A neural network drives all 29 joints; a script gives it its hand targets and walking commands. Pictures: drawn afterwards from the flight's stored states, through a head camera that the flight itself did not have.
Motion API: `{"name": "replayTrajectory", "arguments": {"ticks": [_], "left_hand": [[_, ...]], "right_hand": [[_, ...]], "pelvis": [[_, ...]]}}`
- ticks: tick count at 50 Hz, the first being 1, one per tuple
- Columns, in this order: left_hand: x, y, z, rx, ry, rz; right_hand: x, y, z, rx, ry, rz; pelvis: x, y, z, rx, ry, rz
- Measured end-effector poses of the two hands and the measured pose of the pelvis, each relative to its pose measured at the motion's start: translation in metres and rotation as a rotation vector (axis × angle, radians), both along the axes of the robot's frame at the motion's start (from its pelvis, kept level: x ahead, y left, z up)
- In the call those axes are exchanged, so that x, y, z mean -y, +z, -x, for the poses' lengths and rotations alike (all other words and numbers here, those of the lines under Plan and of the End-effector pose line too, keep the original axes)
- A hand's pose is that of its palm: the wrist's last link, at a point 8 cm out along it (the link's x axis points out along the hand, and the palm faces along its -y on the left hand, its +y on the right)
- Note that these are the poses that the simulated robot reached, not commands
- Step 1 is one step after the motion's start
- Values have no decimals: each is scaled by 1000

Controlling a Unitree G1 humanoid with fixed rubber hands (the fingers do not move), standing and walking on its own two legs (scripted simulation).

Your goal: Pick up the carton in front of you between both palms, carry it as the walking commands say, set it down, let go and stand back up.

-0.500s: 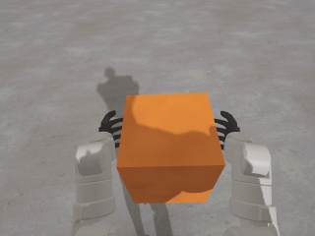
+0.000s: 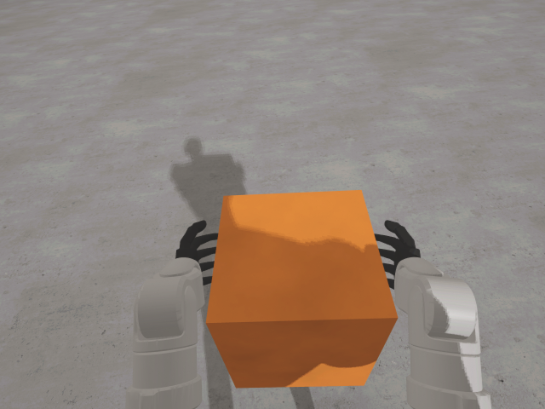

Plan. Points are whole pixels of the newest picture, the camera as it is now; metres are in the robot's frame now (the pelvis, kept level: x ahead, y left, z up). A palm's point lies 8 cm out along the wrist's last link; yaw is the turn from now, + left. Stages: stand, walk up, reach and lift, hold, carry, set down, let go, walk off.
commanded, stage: carry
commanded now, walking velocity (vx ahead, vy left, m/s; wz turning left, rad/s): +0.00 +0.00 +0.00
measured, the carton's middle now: (295, 293) +0.28 -0.01 +0.01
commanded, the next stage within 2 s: hold in 1.94 s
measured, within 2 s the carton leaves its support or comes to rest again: neither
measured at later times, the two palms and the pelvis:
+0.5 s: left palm (192, 215) +0.39 +0.16 +0.09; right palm (370, 210) +0.39 -0.13 +0.08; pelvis +0.13 +0.01 +0.01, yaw +1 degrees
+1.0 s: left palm (195, 227) +0.39 +0.17 +0.05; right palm (365, 222) +0.40 -0.13 +0.05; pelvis +0.10 +0.01 +0.01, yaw +1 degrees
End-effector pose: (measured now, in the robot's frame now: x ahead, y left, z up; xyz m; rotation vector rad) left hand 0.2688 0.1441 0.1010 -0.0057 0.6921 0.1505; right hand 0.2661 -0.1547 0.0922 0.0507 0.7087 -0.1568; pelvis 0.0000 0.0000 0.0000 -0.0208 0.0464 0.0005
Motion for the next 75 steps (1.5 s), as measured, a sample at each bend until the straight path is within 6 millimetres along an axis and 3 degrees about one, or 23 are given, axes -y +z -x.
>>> {"name": "replayTrajectory", "arguments": {"ticks": [6, 17, 25, 31, 44, 52, 75], "left_hand": [[-3, -9, -30, -84, 33, 2], [-17, 9, -96, 22, 30, 29], [-21, -15, -122, -30, 10, 10], [-22, -32, -124, -32, -2, -8], [-23, -50, -124, 3, -25, -48], [-23, -47, -124, 50, -21, -42], [-27, -44, -97, 38, -23, -41]], "right_hand": [[-3, -11, -36, -84, 12, -22], [-17, 17, -104, 22, 27, 32], [-20, -8, -126, -29, 35, 47], [-22, -26, -128, -31, 44, 58], [-24, -44, -130, 4, 77, 94], [-24, -41, -128, 52, 66, 92], [-27, -37, -101, 39, 64, 90]], "pelvis": [[5, 15, -35, -11, 17, -23], [-6, 14, -107, -9, 11, -17], [-11, 10, -128, -15, 12, -17], [-13, 8, -128, -14, 13, -17], [-13, 9, -112, 11, 10, -17], [-14, 11, -98, 15, 10, -18], [-18, 12, -78, 20, 8, -18]]}}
